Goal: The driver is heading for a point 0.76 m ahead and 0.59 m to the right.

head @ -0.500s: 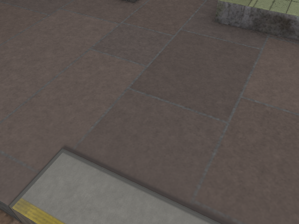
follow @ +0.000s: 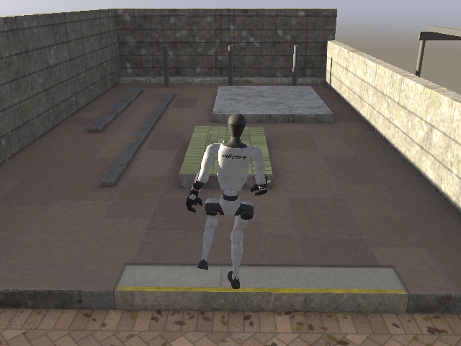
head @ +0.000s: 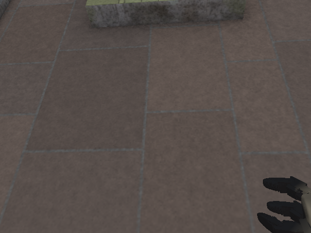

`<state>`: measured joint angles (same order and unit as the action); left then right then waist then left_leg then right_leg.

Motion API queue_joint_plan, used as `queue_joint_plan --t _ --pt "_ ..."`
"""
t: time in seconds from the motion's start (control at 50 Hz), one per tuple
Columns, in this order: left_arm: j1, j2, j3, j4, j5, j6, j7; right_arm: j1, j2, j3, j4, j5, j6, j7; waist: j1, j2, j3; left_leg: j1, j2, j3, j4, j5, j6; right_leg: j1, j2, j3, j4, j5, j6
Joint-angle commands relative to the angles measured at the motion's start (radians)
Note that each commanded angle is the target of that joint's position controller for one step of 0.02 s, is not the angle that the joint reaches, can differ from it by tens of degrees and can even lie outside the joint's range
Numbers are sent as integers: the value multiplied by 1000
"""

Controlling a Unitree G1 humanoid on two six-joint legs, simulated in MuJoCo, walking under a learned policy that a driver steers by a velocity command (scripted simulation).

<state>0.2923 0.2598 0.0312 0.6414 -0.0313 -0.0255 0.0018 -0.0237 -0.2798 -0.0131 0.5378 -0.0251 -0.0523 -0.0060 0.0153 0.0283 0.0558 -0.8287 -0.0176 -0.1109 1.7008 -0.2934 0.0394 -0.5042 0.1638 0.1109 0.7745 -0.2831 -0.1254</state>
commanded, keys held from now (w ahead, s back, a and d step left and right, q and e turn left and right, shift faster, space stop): e+shift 0.68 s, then shift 0.32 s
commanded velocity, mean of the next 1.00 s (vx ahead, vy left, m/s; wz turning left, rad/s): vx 0.02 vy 0.00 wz -0.85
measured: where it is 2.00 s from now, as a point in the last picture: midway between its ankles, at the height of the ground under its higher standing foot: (247, 194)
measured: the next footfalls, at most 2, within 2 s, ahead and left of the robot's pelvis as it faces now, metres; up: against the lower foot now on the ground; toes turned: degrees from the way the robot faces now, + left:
left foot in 0.40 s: +0.35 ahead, +0.04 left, +0.00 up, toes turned -36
right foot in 0.90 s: +0.13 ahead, -0.10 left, +0.00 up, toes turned -50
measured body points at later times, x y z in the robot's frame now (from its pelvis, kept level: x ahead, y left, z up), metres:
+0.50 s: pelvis +0.19 +0.03 +0.01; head +0.22 +0.00 +0.46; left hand +0.46 +0.19 -0.08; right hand +0.26 -0.32 -0.04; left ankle +0.31 +0.07 -0.71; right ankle +0.06 -0.02 -0.62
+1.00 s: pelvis +0.18 +0.00 +0.03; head +0.18 -0.04 +0.47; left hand +0.49 +0.01 -0.04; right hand +0.03 -0.27 -0.10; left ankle +0.30 +0.08 -0.66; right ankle +0.11 -0.07 -0.71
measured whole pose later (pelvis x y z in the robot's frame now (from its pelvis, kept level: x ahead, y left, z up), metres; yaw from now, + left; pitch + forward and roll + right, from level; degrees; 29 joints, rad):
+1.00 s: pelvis +0.18 +0.00 +0.03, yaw -51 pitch +2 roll +2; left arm 0.17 0.25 0.01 0.57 0.02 0.02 0.00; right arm 0.20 -0.32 -0.06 0.73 0.00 0.04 -0.02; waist -0.04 0.04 0.04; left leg -0.49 0.06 0.08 0.92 -0.48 -0.02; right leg -0.31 -0.01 0.01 0.57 -0.30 -0.03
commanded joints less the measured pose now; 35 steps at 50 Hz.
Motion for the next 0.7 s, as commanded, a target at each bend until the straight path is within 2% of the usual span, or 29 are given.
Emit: queue_joint_plan --t 0.02,0.04,0.06,0.1,0.14,0.18,0.24,0.3,0.34,0.36,0.38,0.4,0.42,0.44,0.46,0.48,0.5,0.52,0.54,0.56,0.58,0.62,0.66,0.7 --pt "-104 114 38 -74 -17 -1 24 57 -5 16 -67 -21 7 -30 -82 15 -87 58 4 81 -338 79 -4 59 -73 247 -381 391 38" --pt "-85 108 36 -81 -10 0 34 15 -13 11 -73 -22 4 -39 -54 -18 -131 70 -15 100 -392 138 -13 125 -94 267 -393 549 49" --pt "-54 128 40 -69 -4 2 44 7 -11 12 -78 -19 5 -43 -43 -51 -164 44 -31 89 -438 195 -23 194 -109 286 -378 617 57" --pt "-5 147 47 -60 -6 21 65 -8 0 12 -81 -2 9 -47 -19 -110 -201 -17 -60 67 -538 232 -43 325 -120 324 -364 617 85" --pt "22 148 47 -69 3 40 76 -59 -1 10 -95 13 8 -47 2 -127 -192 -41 -83 41 -654 221 -58 375 -133 394 -366 528 103" --pt "38 156 50 -66 3 53 80 -110 -10 2 -110 14 8 -38 16 -175 -175 -42 -99 22 -743 208 -64 411 -147 453 -357 484 109" --pt "49 168 61 -74 5 65 83 -145 -26 -7 -114 18 -5 -25 32 -196 -157 -54 -98 -17 -868 177 -57 506 -174 533 -330 482 86" --pt "31 167 68 -85 0 77 84 -133 -53 -26 -101 10 -23 -11 35 -186 -145 106 -107 -29 -1038 149 -45 499 -157 569 -284 539 81" --pt "-39 169 70 -104 -6 76 79 -50 -91 -54 -71 19 -27 -11 -4 -218 -154 354 -107 -32 -1177 143 -35 419 -105 568 -233 601 99" --pt "-45 160 67 -111 -4 71 70 -1 -106 -65 -51 25 -30 -12 -15 -203 -174 472 -88 -34 -1249 202 -33 402 -73 563 -159 594 98" --pt "-57 136 55 -119 -7 70 57 76 -99 -70 -25 29 -31 -13 -49 -102 -221 642 -28 -49 -1372 354 -14 370 -25 503 2 447 110" --pt "0 54 29 -118 11 73 36 113 -81 -65 -15 22 -25 -23 -17 69 -312 914 149 -159 -1279 562 59 198 31 400 219 -62 115" --pt "63 44 22 -120 31 64 27 141 -83 -58 -54 8 -7 -31 9 229 -312 1029 335 -358 -1176 1090 168 -9 141 302 380 -548 135" --pt "155 182 57 -108 1 52 12 163 -101 -66 -47 5 -1 -45 59 363 -382 976 551 -624 -1262 889 328 -63 24 223 560 -485 188" --pt "62 265 82 -83 -3 58 17 100 -49 -61 -74 11 3 -59 16 218 -251 851 447 -531 -1278 713 301 -103 -51 145 641 -367 234" --pt "-9 274 84 -81 -2 72 23 95 -12 -42 -79 8 16 -71 -8 102 -190 763 354 -373 -1295 519 242 -119 -69 119 677 -261 243" --pt "-27 250 77 -90 2 87 29 86 -21 -36 -86 8 31 -79 -2 32 -162 682 306 -291 -1335 364 204 -110 -83 91 703 -201 237" --pt "-49 218 66 -110 4 90 31 65 -43 -38 -76 10 41 -83 5 25 -110 602 282 -221 -1365 316 196 -118 -107 45 720 -162 228" --pt "-59 176 52 -124 4 88 31 70 -54 -39 -65 7 45 -84 4 27 -89 554 247 -144 -1387 319 187 -111 -126 4 712 -131 218" --pt "-60 139 41 -130 1 84 32 87 -60 -39 -47 2 47 -82 2 48 -96 566 224 -88 -1397 332 188 -121 -134 -25 676 -107 215" --pt "-65 120 35 -134 -2 80 35 108 -66 -41 -30 -4 49 -80 -6 67 -116 604 222 -54 -1400 347 199 -140 -147 -41 644 -94 216" --pt "-96 118 33 -144 -4 75 40 142 -79 -46 -4 -8 50 -72 -26 78 -148 687 253 -24 -1410 355 227 -182 -189 -49 577 -84 226" --pt "-119 128 35 -152 2 73 39 153 -101 -56 12 -4 51 -64 -37 71 -169 737 292 -9 -1421 322 241 -202 -227 -50 515 -67 233" --pt "-148 116 30 -161 9 72 35 157 -118 -63 28 1 53 -60 -44 67 -170 730 305 14 -1429 264 246 -172 -251 -58 429 -59 230"
Keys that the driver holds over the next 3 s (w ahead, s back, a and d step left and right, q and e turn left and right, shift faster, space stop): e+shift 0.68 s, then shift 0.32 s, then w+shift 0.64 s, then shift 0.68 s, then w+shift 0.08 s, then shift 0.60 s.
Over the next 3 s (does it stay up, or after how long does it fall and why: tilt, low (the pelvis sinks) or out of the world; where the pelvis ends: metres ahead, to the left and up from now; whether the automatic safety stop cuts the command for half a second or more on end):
stays up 0.68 -0.44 0.03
